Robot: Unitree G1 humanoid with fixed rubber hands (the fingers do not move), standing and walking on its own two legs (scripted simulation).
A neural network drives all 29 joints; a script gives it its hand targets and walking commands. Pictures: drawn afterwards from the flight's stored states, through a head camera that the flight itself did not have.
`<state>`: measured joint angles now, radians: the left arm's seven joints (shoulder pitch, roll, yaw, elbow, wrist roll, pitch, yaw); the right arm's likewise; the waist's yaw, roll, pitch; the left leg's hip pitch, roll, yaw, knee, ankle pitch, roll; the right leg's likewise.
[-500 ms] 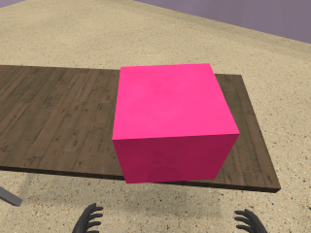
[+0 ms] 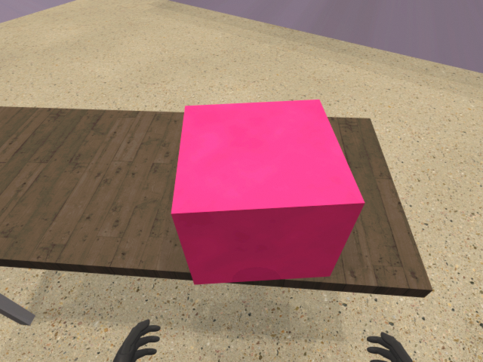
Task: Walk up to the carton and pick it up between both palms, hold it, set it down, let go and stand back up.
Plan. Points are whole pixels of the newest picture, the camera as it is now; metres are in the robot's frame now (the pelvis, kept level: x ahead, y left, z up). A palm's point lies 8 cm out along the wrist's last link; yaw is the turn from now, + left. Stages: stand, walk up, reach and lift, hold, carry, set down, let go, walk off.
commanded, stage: stand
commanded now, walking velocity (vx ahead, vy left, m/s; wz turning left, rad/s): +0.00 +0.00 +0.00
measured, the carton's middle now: (257, 191) +0.46 +0.01 +0.01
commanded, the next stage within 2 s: none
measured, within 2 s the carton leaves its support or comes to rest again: neither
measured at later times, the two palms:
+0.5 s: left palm out of the picture +0.00 +0.27 -0.13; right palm out of the picture +0.01 -0.23 -0.12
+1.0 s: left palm out of the picture -0.06 +0.27 -0.14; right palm out of the picture -0.02 -0.22 -0.13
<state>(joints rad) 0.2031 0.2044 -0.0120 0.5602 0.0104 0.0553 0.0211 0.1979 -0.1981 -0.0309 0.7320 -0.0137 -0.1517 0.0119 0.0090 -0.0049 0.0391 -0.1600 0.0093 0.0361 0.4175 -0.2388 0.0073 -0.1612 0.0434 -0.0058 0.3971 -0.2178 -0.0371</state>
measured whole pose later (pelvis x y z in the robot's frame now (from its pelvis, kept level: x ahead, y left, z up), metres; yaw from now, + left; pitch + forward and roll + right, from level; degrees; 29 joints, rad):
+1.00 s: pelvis -0.03 +0.03 +0.00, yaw +1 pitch -2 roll +0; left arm 0.40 0.22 -0.02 0.99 0.01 -0.02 0.03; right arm 0.39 -0.23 0.00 0.92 0.00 -0.02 -0.03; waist 0.00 0.00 0.01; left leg -0.20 -0.05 0.03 0.42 -0.19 0.06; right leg -0.21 -0.02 0.00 0.44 -0.20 0.02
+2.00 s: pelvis -0.02 +0.03 +0.00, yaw +2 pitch -2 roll +0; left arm 0.34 0.18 -0.03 1.08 0.00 -0.01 0.05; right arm 0.37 -0.18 0.01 1.00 0.01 -0.02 -0.04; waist 0.00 0.00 0.02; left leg -0.17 -0.05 0.02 0.40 -0.20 0.05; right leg -0.18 -0.01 0.00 0.41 -0.21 0.01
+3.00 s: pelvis -0.01 +0.02 +0.00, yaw +1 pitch -1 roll +0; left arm 0.33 0.17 -0.03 1.09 0.00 -0.01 0.05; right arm 0.36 -0.17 0.01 1.04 0.01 -0.02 -0.05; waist 0.01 0.00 0.03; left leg -0.16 -0.04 0.02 0.39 -0.21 0.04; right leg -0.17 -0.01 0.01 0.41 -0.22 0.01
